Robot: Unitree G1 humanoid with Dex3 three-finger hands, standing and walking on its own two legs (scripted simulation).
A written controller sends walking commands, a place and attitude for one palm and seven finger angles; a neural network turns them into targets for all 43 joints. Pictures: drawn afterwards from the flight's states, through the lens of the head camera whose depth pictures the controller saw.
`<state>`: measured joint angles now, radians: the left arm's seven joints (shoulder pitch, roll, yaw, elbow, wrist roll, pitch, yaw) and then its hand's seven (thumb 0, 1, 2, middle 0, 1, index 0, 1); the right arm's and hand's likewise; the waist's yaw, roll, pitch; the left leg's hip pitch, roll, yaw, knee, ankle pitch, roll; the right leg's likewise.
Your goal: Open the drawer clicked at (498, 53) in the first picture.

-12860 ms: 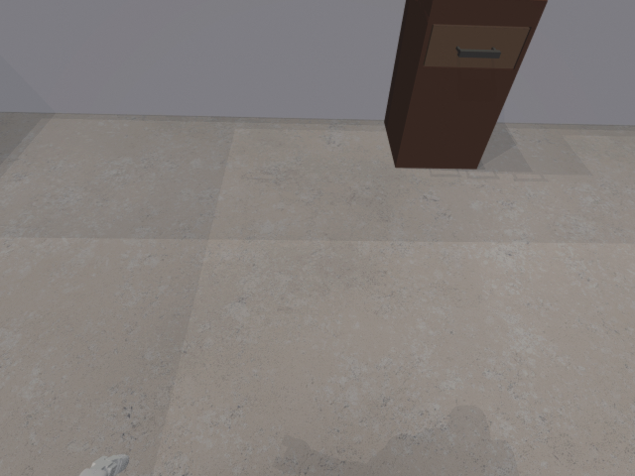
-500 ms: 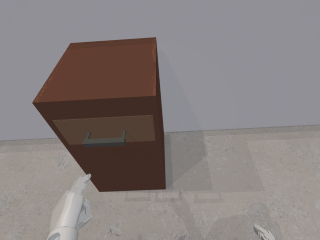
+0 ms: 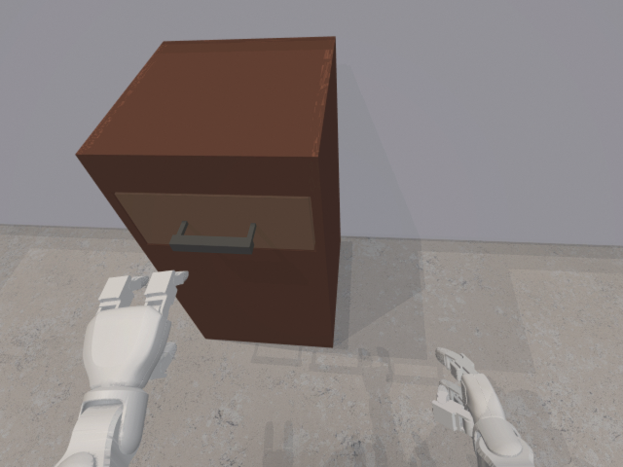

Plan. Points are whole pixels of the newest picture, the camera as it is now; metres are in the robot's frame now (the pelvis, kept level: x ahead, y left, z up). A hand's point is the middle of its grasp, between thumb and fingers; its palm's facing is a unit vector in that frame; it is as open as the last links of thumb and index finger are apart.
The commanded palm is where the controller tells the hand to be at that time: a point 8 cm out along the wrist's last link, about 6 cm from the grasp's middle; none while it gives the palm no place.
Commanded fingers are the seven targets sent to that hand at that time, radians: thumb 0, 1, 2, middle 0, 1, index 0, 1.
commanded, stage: raise the hand with hooked fingers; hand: left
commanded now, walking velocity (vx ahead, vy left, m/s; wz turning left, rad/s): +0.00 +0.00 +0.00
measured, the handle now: (214, 235) +0.53 +0.29 -0.11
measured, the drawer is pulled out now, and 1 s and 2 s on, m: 0.00 0.00 0.00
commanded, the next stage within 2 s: move the hooked fingers above the handle in 1.18 s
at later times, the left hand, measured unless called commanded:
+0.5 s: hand (148, 287) +0.30 +0.25 +0.08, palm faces +0.12 -0.09 -0.99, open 13.2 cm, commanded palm +0.27 +0.25 +0.14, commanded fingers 0.00 -0.50 0.30 -0.30 -1.20 -0.30 -1.20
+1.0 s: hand (132, 250) +0.33 +0.27 +0.11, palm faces -0.01 -0.10 -1.00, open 13.9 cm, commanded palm +0.31 +0.28 +0.17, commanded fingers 0.00 -0.50 0.30 -0.30 -1.20 -0.30 -1.20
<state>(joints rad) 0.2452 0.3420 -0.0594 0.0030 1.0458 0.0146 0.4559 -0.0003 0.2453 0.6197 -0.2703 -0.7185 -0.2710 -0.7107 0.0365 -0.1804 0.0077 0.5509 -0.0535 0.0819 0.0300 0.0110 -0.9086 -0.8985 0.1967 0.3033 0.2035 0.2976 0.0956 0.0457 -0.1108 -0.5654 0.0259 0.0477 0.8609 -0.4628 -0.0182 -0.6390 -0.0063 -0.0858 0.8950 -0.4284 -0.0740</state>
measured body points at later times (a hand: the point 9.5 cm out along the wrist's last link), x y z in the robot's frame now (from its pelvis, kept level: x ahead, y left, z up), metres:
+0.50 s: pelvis +0.00 +0.03 +0.03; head +0.02 -0.01 +0.48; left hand +0.28 +0.25 +0.13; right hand +0.19 -0.22 -0.07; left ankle -0.02 +0.14 -0.69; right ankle +0.01 -0.07 -0.69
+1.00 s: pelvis +0.02 +0.05 +0.04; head +0.04 +0.02 +0.49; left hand +0.33 +0.28 +0.16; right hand +0.19 -0.18 -0.07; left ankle -0.02 +0.14 -0.69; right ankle +0.01 -0.07 -0.69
